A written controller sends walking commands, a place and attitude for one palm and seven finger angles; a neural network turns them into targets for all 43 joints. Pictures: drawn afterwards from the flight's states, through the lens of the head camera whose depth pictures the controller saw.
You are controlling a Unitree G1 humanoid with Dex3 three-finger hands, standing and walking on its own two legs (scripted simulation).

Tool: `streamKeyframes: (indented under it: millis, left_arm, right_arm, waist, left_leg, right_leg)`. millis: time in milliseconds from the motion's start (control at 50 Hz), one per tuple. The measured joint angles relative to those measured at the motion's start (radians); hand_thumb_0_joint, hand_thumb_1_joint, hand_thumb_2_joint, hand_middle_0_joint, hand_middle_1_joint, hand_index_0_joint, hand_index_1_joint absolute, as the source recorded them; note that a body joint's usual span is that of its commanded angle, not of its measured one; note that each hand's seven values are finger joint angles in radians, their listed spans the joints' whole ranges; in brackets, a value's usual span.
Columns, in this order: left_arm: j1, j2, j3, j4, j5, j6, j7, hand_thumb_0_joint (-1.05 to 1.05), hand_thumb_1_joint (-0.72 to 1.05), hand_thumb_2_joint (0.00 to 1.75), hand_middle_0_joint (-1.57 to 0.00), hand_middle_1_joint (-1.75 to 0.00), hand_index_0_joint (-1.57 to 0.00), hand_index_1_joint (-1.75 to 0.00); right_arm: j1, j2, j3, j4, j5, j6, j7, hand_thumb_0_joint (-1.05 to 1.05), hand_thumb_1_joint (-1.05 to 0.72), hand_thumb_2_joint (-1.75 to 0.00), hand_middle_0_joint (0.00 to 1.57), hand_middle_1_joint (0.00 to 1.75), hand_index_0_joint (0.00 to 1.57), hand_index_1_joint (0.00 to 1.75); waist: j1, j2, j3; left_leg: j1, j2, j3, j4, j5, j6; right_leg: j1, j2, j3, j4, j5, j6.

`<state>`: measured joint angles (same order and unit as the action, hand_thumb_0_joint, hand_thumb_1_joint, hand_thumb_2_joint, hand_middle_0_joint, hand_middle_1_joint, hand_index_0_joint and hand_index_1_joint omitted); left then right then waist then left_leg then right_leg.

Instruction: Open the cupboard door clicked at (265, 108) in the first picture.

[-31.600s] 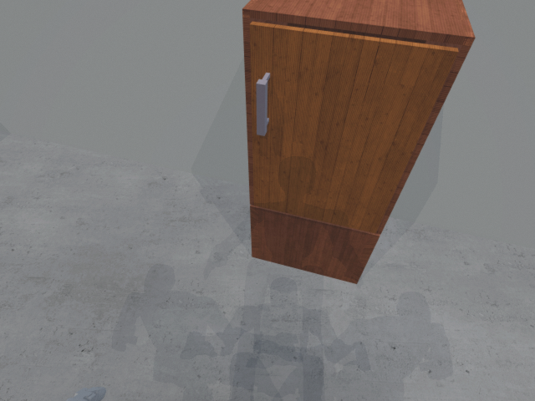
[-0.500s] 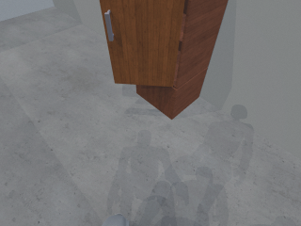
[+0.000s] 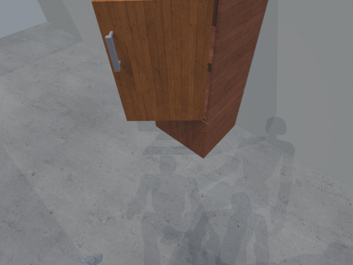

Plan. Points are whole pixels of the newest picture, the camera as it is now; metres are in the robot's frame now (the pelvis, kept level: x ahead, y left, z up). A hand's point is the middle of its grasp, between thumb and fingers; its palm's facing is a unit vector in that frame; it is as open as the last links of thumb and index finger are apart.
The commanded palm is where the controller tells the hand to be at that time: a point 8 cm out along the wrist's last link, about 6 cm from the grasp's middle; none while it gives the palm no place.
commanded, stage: take the last steps up to it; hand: left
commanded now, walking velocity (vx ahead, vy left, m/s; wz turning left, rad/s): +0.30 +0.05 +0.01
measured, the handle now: (114, 51) +0.84 +0.28 +0.05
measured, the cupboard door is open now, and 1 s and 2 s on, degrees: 41 41 41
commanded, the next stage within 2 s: come to a stop and stand still in 0.46 s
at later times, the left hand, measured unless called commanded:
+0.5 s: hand out of the picture +0.15 +0.23 -0.18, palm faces +0.05 -0.99 -0.14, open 7.4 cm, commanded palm none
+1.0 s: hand (112, 191) +0.36 +0.23 -0.17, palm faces +0.01 -0.98 -0.18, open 7.4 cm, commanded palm none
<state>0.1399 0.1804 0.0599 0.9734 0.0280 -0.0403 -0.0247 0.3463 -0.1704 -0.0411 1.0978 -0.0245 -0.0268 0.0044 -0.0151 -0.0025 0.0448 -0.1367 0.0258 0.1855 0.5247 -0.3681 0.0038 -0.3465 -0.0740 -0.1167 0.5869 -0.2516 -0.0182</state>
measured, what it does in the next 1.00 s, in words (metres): walks ahead: left foot, then right foot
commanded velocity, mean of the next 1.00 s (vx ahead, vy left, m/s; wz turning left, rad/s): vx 0.02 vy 0.01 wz -0.01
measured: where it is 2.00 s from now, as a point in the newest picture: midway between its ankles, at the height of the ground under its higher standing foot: outside the picture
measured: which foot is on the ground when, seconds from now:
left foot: down 0.00-0.00, up 0.02-0.36, down 0.38-1.00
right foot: down 0.00-0.38, up 0.40-0.70, down 0.72-1.00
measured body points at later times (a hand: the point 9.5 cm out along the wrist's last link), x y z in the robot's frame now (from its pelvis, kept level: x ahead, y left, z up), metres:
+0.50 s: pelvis +0.19 +0.06 +0.00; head +0.22 +0.08 +0.45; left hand +0.15 +0.28 -0.17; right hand +0.28 -0.18 -0.13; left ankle +0.24 +0.15 -0.73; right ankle +0.10 -0.06 -0.65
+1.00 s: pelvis +0.26 +0.06 +0.00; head +0.29 +0.08 +0.45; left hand +0.36 +0.29 -0.16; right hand +0.28 -0.19 -0.15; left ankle +0.25 +0.16 -0.73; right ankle +0.29 -0.08 -0.73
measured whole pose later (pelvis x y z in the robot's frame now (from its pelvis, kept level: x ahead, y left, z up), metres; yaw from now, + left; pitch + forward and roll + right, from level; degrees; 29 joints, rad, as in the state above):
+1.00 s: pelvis +0.26 +0.06 +0.00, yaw +0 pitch -1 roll +0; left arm 0.10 0.18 0.04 1.00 0.01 0.02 0.03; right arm 0.21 -0.17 -0.05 1.05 0.00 0.04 -0.02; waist -0.02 -0.04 0.10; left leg -0.25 0.01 0.07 0.59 -0.33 -0.03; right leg -0.32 -0.07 -0.09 0.59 -0.25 0.01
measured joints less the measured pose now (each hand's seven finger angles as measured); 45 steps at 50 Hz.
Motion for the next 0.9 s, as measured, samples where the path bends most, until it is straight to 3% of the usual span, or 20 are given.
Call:
streamKeyframes:
  millis: [60, 120, 220, 340, 380, 440, 480, 520, 600, 680, 720, 780, 840, 900]
  left_arm:
    - [0.000, -0.016, -0.006, -0.003, -0.005, -0.024, 0.012, 0.00, 0.91, 0.89, -0.19, -0.30, -0.20, -0.30]
    - [0.041, -0.029, -0.013, 0.013, -0.011, -0.030, 0.023, 0.00, 0.91, 0.89, -0.19, -0.30, -0.20, -0.30]
    - [0.115, -0.011, 0.000, 0.068, -0.013, -0.038, 0.031, -0.01, 0.95, 0.89, -0.20, -0.30, -0.20, -0.30]
    - [0.200, -0.010, -0.011, 0.143, -0.010, -0.024, 0.022, 0.00, 0.93, 0.89, -0.20, -0.30, -0.20, -0.30]
    - [0.237, -0.016, -0.012, 0.161, -0.013, -0.012, 0.020, 0.00, 0.92, 0.89, -0.20, -0.30, -0.20, -0.30]
    - [0.240, -0.010, -0.015, 0.177, -0.014, 0.020, 0.021, 0.00, 0.92, 0.89, -0.20, -0.30, -0.20, -0.30]
    - [0.215, -0.006, -0.013, 0.175, -0.012, 0.030, 0.020, 0.01, 0.91, 0.89, -0.20, -0.30, -0.20, -0.30]
    - [0.180, -0.006, -0.011, 0.158, -0.009, 0.031, 0.017, 0.01, 0.91, 0.89, -0.20, -0.30, -0.20, -0.30]
    - [0.115, -0.017, -0.013, 0.110, -0.008, 0.026, 0.018, 0.01, 0.91, 0.89, -0.19, -0.30, -0.20, -0.30]
    - [0.057, 0.008, -0.014, 0.088, -0.011, 0.031, 0.035, 0.02, 0.94, 0.89, -0.19, -0.30, -0.20, -0.30]
    - [0.041, 0.022, -0.016, 0.073, -0.011, 0.034, 0.036, 0.01, 0.94, 0.89, -0.19, -0.30, -0.20, -0.30]
    - [0.022, 0.026, -0.022, 0.063, -0.009, 0.038, 0.039, 0.01, 0.93, 0.89, -0.19, -0.30, -0.20, -0.30]
    - [-0.002, 0.015, -0.028, 0.055, -0.010, 0.041, 0.045, 0.01, 0.92, 0.89, -0.19, -0.30, -0.20, -0.30]
    - [-0.029, 0.004, -0.025, 0.040, -0.008, 0.044, 0.055, 0.00, 0.92, 0.89, -0.20, -0.30, -0.20, -0.30]
  right_arm:
    - [-0.016, -0.008, -0.003, 0.024, 0.004, 0.027, 0.008, 0.00, -0.92, -0.90, 0.20, 0.30, 0.20, 0.30]
    - [-0.049, -0.007, -0.008, 0.020, 0.004, 0.029, 0.011, 0.00, -0.92, -0.90, 0.20, 0.30, 0.20, 0.30]
    - [-0.101, 0.008, -0.010, -0.018, 0.005, 0.019, 0.016, 0.00, -0.92, -0.90, 0.20, 0.30, 0.19, 0.30]
    - [-0.174, -0.006, -0.008, -0.048, 0.006, 0.004, 0.024, 0.00, -0.93, -0.90, 0.20, 0.30, 0.19, 0.30]
    - [-0.188, -0.015, -0.003, -0.063, 0.003, -0.015, 0.022, 0.00, -0.92, -0.90, 0.20, 0.30, 0.19, 0.30]
    - [-0.207, -0.001, 0.001, -0.086, -0.005, -0.035, 0.005, 0.00, -0.92, -0.90, 0.20, 0.30, 0.20, 0.30]
    - [-0.198, 0.012, 0.006, -0.094, -0.003, -0.039, -0.007, 0.00, -0.92, -0.90, 0.20, 0.30, 0.20, 0.30]
    - [-0.179, 0.023, 0.013, -0.088, -0.001, -0.042, -0.016, 0.00, -0.92, -0.90, 0.20, 0.30, 0.20, 0.30]
    - [-0.135, 0.013, 0.008, -0.061, 0.004, -0.041, -0.031, -0.01, -0.95, -0.90, 0.20, 0.30, 0.20, 0.30]
    - [-0.097, 0.020, 0.021, -0.026, 0.003, -0.014, -0.033, -0.01, -0.94, -0.90, 0.20, 0.30, 0.20, 0.30]
    - [-0.081, 0.029, 0.023, -0.008, 0.007, 0.007, -0.034, -0.01, -0.93, -0.90, 0.20, 0.30, 0.20, 0.30]
    - [-0.080, 0.028, 0.014, 0.004, 0.018, 0.037, -0.029, 0.00, -0.93, -0.90, 0.20, 0.30, 0.20, 0.30]
    - [-0.090, 0.018, 0.003, -0.006, 0.025, 0.062, -0.027, 0.00, -0.92, -0.90, 0.20, 0.30, 0.20, 0.30]
    - [-0.109, 0.013, -0.003, -0.016, 0.029, 0.078, -0.028, 0.00, -0.92, -0.90, 0.20, 0.30, 0.20, 0.30]
  waist:
    - [-0.003, 0.033, 0.018]
    - [-0.006, 0.032, 0.017]
    - [0.003, 0.003, 0.002]
    - [0.043, -0.023, 0.014]
    - [0.048, -0.020, 0.013]
    - [0.045, -0.049, 0.026]
    - [0.043, -0.056, 0.026]
    - [0.043, -0.055, 0.027]
    - [0.036, -0.036, 0.015]
    - [0.012, -0.026, 0.016]
    - [0.008, -0.033, 0.015]
    - [0.000, -0.018, 0.015]
    - [-0.023, 0.005, 0.025]
    - [-0.017, -0.005, 0.044]
  left_leg:
    - [-0.120, 0.015, -0.077, 0.336, -0.112, 0.002]
    - [-0.245, 0.028, -0.112, 0.505, -0.016, -0.011]
    - [-0.334, 0.064, -0.110, 0.352, 0.078, -0.041]
    - [-0.290, 0.046, -0.081, 0.082, 0.139, -0.031]
    - [-0.238, 0.037, -0.067, -0.007, 0.201, -0.005]
    - [-0.237, 0.023, -0.037, 0.083, 0.161, 0.044]
    - [-0.206, 0.015, -0.023, 0.065, 0.125, 0.050]
    - [-0.164, 0.003, -0.016, 0.009, 0.137, 0.042]
    - [-0.089, -0.012, -0.008, -0.088, 0.153, 0.052]
    - [-0.050, -0.009, -0.022, -0.083, 0.122, 0.037]
    - [-0.047, -0.009, -0.023, -0.037, 0.082, 0.025]
    - [-0.063, 0.007, -0.024, 0.034, 0.035, 0.005]
    - [-0.107, 0.011, -0.070, 0.141, -0.059, -0.019]
    - [-0.151, -0.010, -0.113, 0.260, -0.158, -0.036]
  right_leg:
    - [0.029, 0.028, -0.023, 0.032, -0.034, -0.034]
    - [0.102, 0.046, -0.029, -0.066, -0.017, -0.030]
    - [0.208, 0.050, -0.033, -0.212, 0.003, -0.020]
    - [0.294, 0.027, -0.025, -0.205, -0.077, 0.027]
    - [0.288, 0.018, -0.016, -0.115, -0.145, 0.041]
    - [0.141, 0.002, 0.037, 0.275, -0.256, 0.012]
    - [0.031, 0.004, 0.052, 0.473, -0.225, 0.004]
    - [-0.049, -0.004, 0.053, 0.531, -0.168, 0.007]
    - [-0.114, -0.016, 0.048, 0.402, -0.101, 0.020]
    - [-0.054, -0.002, 0.043, 0.141, -0.026, 0.030]
    - [0.003, 0.002, 0.047, 0.018, 0.073, 0.029]
    - [0.025, 0.014, 0.049, 0.007, 0.004, 0.015]
    - [0.024, 0.021, 0.029, 0.020, -0.025, 0.007]
    - [0.033, 0.015, 0.024, 0.001, -0.010, 0.005]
